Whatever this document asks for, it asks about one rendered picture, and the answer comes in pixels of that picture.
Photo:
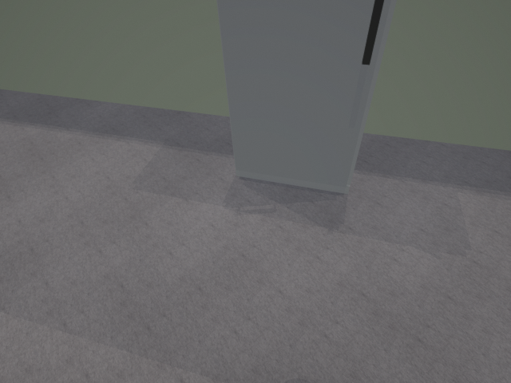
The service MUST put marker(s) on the handle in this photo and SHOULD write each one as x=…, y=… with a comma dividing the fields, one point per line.
x=372, y=31

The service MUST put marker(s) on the fridge door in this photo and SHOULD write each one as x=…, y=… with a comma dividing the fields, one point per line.
x=297, y=89

